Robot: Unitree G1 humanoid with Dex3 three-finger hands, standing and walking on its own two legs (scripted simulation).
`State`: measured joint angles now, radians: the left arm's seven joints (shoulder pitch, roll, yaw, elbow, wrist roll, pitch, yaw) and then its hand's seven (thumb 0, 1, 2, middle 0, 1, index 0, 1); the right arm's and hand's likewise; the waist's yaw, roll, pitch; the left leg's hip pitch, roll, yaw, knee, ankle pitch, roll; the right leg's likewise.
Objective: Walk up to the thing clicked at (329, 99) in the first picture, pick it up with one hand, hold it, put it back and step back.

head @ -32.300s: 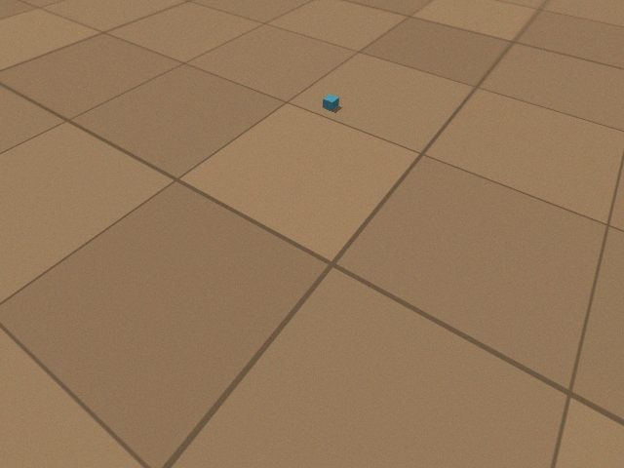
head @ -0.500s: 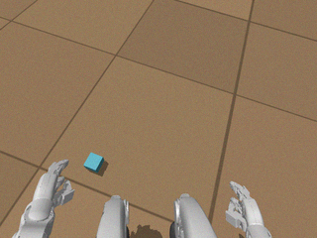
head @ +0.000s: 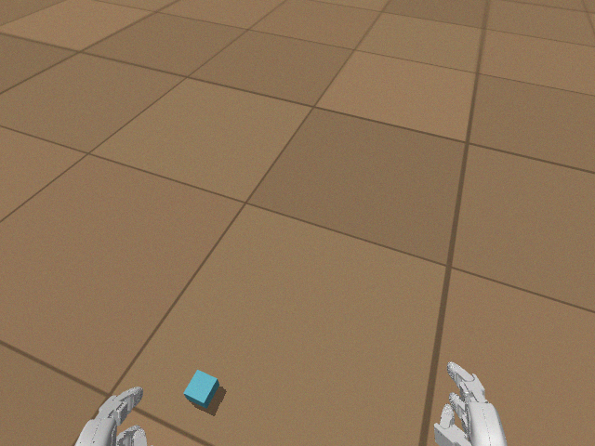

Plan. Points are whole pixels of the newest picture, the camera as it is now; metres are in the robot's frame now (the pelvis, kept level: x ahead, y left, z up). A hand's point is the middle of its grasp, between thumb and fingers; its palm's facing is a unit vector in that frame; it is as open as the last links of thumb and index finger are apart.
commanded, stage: home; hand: left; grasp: from above
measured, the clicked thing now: (202, 388) +0.45 +0.25 -0.69
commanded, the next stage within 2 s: stand in 1.90 s
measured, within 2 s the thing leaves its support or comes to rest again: neither
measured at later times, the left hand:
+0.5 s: hand out of the picture +0.15 +0.18 -0.05, palm faces +0.04 -0.98 -0.20, open 7.4 cm
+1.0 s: hand out of the picture +0.15 +0.18 -0.05, palm faces +0.04 -0.98 -0.20, open 7.4 cm
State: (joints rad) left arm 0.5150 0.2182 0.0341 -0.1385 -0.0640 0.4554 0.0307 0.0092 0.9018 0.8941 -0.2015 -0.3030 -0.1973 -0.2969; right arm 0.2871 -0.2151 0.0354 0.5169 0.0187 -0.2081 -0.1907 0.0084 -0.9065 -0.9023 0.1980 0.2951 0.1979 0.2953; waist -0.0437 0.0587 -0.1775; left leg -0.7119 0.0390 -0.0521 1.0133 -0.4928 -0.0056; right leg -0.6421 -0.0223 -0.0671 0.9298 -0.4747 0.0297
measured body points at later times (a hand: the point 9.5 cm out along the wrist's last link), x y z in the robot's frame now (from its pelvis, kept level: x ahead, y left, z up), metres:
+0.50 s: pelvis -0.01 +0.00 +0.00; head +0.01 +0.01 +0.45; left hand +0.15 +0.23 -0.03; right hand +0.15 -0.24 -0.06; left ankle +0.01 +0.12 -0.68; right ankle -0.01 -0.14 -0.68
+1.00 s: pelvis -0.01 +0.00 +0.00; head +0.01 +0.01 +0.45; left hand +0.15 +0.23 -0.03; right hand +0.15 -0.24 -0.06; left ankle +0.01 +0.12 -0.68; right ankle -0.01 -0.14 -0.68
